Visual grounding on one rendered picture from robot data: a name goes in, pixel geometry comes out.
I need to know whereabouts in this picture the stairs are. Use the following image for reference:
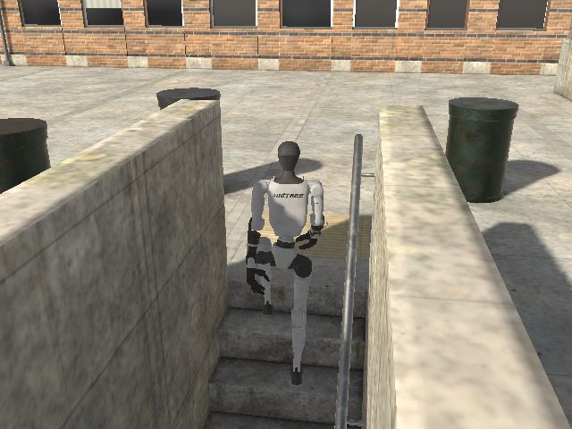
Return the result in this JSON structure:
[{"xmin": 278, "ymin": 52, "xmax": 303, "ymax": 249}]
[{"xmin": 204, "ymin": 281, "xmax": 367, "ymax": 429}]

